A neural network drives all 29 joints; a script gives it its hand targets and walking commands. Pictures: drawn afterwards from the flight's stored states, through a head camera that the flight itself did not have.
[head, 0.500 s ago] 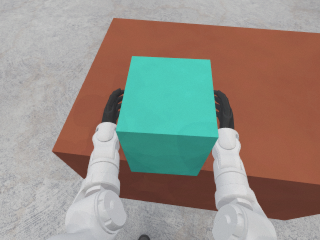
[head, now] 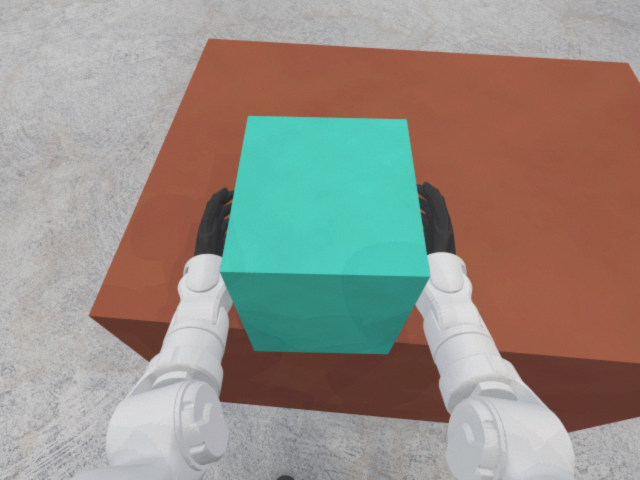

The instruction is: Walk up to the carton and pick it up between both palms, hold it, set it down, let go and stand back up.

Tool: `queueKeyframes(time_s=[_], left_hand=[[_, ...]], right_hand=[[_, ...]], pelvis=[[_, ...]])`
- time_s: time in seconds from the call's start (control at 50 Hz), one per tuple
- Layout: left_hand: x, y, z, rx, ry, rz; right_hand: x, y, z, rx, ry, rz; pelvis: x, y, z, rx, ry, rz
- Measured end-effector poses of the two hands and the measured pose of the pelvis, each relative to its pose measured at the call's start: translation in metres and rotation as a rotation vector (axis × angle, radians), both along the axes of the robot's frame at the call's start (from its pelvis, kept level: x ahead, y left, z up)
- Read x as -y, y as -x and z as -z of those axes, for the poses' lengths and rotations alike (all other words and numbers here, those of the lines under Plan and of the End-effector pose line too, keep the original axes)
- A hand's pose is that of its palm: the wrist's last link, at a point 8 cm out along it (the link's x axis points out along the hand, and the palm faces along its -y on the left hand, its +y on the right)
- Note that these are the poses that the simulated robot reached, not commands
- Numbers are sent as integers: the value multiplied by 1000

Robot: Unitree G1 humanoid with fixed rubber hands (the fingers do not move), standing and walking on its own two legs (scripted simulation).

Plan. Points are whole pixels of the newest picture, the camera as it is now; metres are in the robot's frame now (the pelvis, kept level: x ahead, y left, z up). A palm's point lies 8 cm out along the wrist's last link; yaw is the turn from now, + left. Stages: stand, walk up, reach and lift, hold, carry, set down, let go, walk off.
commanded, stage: set down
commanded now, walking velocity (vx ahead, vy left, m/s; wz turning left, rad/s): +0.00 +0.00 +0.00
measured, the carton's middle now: (324, 245) +0.42 +0.06 +0.01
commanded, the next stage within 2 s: none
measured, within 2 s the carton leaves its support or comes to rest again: neither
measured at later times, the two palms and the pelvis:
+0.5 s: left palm (178, 225) +0.39 +0.24 +0.06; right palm (472, 221) +0.43 -0.12 +0.08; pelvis -0.01 +0.01 +0.00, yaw +0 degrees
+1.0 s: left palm (147, 170) +0.40 +0.25 +0.15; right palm (497, 175) +0.43 -0.12 +0.16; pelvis -0.02 +0.00 +0.00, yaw +1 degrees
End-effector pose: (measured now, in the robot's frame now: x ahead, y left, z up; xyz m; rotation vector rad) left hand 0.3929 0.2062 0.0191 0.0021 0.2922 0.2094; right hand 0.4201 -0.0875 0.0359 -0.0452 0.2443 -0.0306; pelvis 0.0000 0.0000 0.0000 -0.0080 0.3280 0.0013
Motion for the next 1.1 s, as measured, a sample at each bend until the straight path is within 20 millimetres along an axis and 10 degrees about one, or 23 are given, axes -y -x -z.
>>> queueKeyframes(time_s=[0.32,1.1], left_hand=[[-28,-9,-13,31,-31,1],[-43,-8,-152,72,-7,1]], right_hand=[[13,-13,-2,-10,-1,3],[34,-14,-136,-11,-15,14]], pelvis=[[-13,4,5,-62,18,-11],[3,21,1,177,10,-30]])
